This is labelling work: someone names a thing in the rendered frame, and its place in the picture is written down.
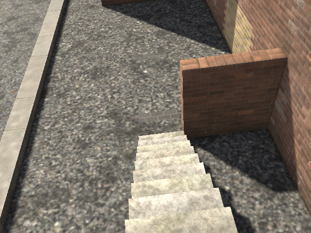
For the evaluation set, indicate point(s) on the stairs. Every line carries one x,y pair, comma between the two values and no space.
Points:
171,192

